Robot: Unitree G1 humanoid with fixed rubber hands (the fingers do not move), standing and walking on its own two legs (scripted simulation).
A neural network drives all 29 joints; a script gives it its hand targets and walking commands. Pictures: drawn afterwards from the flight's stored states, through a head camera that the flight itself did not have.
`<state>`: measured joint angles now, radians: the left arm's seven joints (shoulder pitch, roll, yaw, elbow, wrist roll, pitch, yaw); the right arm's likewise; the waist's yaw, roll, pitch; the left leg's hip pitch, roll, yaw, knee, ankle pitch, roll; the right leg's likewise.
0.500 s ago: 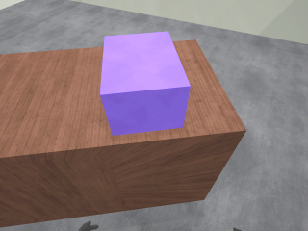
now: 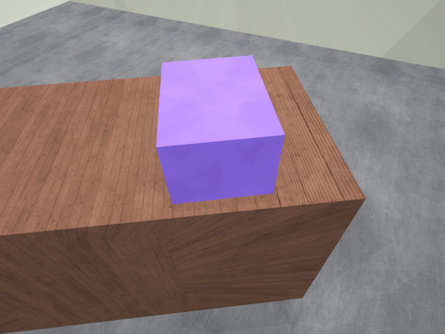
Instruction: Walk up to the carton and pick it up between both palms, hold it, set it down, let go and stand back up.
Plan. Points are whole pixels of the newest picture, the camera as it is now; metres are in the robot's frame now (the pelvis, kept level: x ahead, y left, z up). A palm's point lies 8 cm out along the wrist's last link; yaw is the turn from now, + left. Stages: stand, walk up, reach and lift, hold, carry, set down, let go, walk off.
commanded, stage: walk up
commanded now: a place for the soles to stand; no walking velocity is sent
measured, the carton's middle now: (214, 124) +0.58 +0.00 +0.05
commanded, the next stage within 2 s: reach and lift in 0.78 s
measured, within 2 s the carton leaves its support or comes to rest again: neither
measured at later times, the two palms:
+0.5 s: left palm out of the picture +0.07 +0.19 -0.12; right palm out of the picture +0.03 -0.25 -0.13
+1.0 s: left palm (133, 315) +0.20 +0.18 -0.10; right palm (362, 327) +0.16 -0.26 -0.12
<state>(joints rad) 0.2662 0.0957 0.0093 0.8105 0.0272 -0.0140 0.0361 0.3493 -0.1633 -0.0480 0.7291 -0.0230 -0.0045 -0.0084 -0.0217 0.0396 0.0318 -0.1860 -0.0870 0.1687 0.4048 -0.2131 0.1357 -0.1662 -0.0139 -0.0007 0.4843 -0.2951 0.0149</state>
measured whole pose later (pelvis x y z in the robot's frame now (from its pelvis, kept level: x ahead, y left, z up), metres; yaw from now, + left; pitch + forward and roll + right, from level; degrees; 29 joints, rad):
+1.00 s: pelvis -0.02 -0.03 -0.02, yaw -1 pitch +5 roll -1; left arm -0.05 0.20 -0.02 0.57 0.00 0.41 0.01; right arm -0.03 -0.15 -0.10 0.87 0.05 0.02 0.01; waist -0.02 0.00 -0.03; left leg -0.47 -0.01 0.14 0.67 -0.30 0.09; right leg -0.42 0.04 -0.03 0.67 -0.34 -0.04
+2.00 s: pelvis +0.00 -0.05 +0.01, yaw -2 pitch +0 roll +0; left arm 0.23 0.35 0.04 0.13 -0.16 0.29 -0.08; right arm 0.27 -0.10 0.04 0.17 0.17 0.24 -0.11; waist 0.08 -0.02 -0.07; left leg -0.15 -0.01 0.11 0.30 -0.15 0.05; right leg -0.07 0.08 0.00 0.24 -0.16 -0.07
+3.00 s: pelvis +0.00 -0.05 +0.01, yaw -1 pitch +1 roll -1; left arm -0.34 0.34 0.07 0.36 -0.24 0.29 -0.04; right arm -0.37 -0.23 0.01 0.42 0.29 0.28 -0.14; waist 0.03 -0.01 -0.07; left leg -0.20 -0.02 0.08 0.30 -0.13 0.06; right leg -0.11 0.07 -0.01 0.23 -0.15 -0.06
